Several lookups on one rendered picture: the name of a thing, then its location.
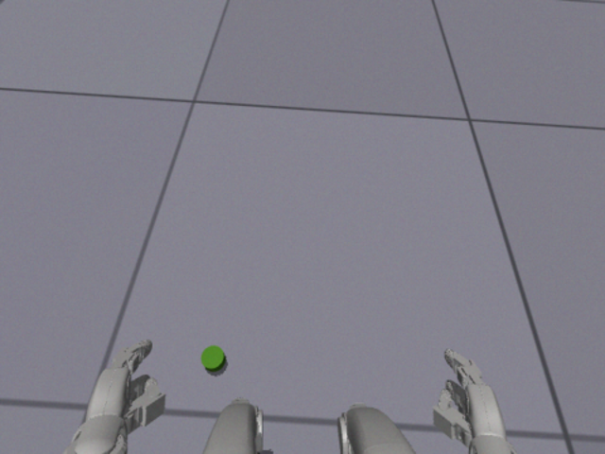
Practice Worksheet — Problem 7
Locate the tin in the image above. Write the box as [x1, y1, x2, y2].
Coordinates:
[201, 345, 226, 372]

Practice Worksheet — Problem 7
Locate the left robot arm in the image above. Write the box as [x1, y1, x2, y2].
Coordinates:
[62, 414, 128, 454]

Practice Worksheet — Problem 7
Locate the right robot hand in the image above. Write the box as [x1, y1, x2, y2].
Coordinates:
[433, 349, 507, 448]

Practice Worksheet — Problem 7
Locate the right robot arm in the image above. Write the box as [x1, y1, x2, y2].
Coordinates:
[469, 435, 517, 454]

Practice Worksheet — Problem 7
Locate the left robot hand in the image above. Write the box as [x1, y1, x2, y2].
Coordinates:
[85, 340, 165, 435]

